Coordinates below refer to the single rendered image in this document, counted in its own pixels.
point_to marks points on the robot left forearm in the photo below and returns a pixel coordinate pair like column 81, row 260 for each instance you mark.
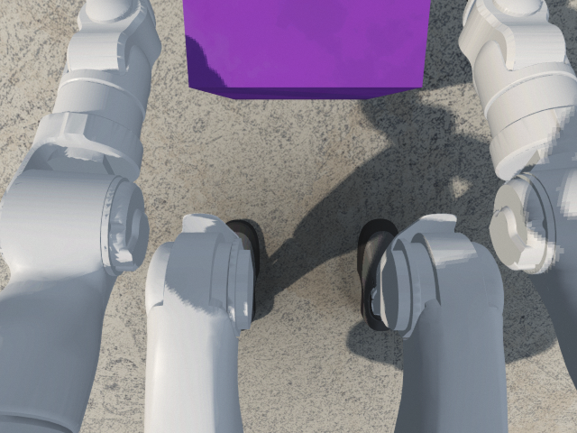
column 96, row 122

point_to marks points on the right robot shin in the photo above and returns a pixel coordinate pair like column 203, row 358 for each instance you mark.
column 441, row 223

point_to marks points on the robot right upper arm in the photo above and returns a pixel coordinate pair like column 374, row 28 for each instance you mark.
column 534, row 229

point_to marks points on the robot right forearm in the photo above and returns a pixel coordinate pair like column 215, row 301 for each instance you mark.
column 525, row 82

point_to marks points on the robot left upper arm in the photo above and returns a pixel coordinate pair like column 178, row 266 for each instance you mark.
column 66, row 237

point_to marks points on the robot right foot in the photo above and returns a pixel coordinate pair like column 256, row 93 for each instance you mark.
column 374, row 239

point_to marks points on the carton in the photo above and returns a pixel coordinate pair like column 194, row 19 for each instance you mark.
column 305, row 49

